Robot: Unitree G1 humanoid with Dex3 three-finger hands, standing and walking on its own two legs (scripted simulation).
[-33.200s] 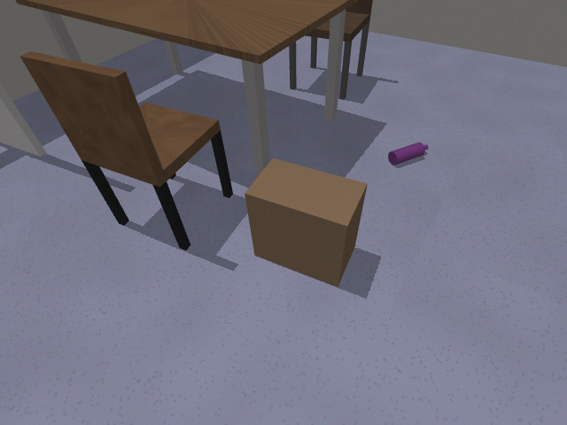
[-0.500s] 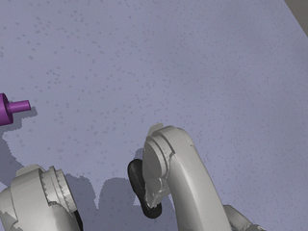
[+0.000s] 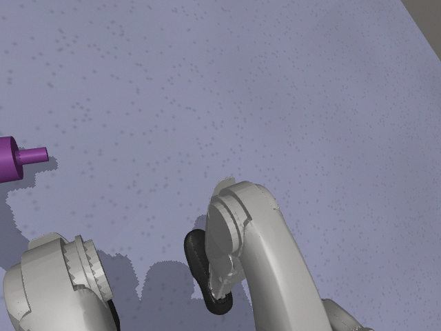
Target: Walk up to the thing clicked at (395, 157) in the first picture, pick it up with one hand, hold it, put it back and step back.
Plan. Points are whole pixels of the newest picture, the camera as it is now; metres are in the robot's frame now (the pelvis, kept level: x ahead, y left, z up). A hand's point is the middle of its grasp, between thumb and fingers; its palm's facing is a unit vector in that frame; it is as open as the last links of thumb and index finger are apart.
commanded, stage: close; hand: left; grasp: from above
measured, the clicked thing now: out of the picture +0.45 +0.31 -0.26
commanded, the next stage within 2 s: settle in 0.42 s
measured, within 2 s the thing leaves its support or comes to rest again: leaves its support in 0.80 s
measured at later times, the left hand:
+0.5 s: hand out of the picture +0.44 +0.32 -0.24, palm faces -0.46 -0.11 -0.88, open 10.6 cm
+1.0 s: hand out of the picture +0.44 +0.35 -0.20, palm faces -0.41 -0.07 -0.91, open 10.6 cm
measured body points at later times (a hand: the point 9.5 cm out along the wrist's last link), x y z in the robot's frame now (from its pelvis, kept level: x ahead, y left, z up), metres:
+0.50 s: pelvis +0.00 +0.00 +0.00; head +0.27 +0.13 +0.34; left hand +0.46 +0.33 -0.19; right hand +0.08 -0.26 -0.06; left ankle +0.06 +0.12 -0.26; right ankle +0.12 -0.12 -0.26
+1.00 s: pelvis +0.00 +0.00 +0.01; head +0.25 +0.13 +0.36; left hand +0.45 +0.35 -0.14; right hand +0.07 -0.27 -0.06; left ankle +0.06 +0.12 -0.26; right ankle +0.12 -0.12 -0.26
